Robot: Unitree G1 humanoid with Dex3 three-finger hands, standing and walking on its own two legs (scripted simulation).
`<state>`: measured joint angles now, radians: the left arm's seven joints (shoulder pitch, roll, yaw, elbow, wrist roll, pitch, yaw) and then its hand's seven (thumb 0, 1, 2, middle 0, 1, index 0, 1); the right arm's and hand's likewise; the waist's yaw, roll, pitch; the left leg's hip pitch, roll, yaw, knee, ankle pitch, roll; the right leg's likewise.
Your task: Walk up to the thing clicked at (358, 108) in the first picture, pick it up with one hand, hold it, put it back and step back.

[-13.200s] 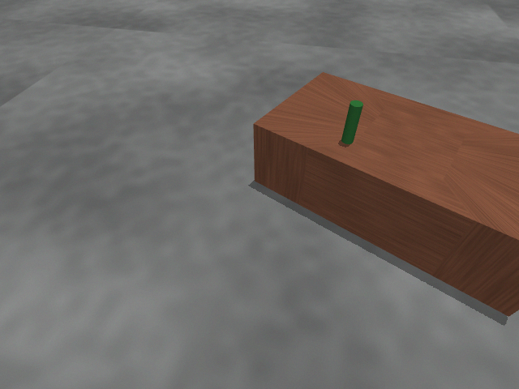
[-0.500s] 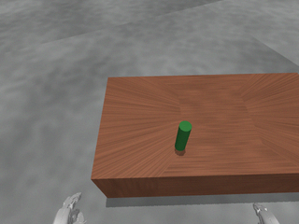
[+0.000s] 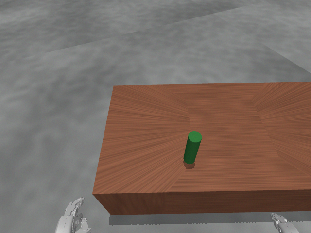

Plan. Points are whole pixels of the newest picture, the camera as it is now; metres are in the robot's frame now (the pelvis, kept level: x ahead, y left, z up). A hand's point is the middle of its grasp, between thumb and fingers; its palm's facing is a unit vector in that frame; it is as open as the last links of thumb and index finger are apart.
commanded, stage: go down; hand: right
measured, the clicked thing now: (191, 148) +0.50 -0.12 -0.24
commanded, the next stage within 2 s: approach in 1.88 s
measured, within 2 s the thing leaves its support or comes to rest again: neither
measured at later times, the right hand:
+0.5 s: hand out of the picture +0.14 -0.26 -0.08, palm faces +0.04 +0.94 -0.33, open 17.3 cm
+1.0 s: hand (270, 177) +0.29 -0.28 -0.02, palm faces +0.05 +0.99 -0.15, open 17.6 cm
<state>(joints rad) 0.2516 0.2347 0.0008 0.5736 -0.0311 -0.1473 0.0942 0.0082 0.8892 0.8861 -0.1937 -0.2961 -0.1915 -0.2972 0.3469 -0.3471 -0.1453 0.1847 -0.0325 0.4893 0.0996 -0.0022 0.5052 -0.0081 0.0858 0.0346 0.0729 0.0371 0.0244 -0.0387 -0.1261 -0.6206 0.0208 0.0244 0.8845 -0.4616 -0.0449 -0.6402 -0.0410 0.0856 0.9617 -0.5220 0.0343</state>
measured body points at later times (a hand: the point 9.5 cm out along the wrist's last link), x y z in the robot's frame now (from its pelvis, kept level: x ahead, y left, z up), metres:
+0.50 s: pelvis -0.03 +0.00 -0.01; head +0.01 -0.01 +0.44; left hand +0.13 +0.25 -0.08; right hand +0.13 -0.31 -0.05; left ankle -0.02 +0.15 -0.69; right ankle -0.03 -0.14 -0.69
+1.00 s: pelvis -0.02 +0.00 +0.00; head +0.04 +0.00 +0.45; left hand +0.06 +0.28 -0.10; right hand +0.28 -0.34 -0.01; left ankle -0.02 +0.15 -0.69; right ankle -0.03 -0.14 -0.69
